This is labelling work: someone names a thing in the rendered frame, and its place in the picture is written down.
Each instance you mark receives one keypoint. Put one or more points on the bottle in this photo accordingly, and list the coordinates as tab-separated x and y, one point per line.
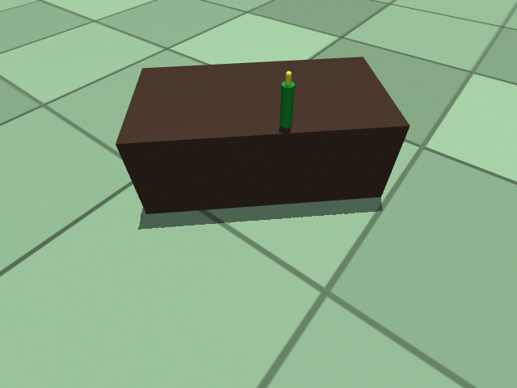
287	98

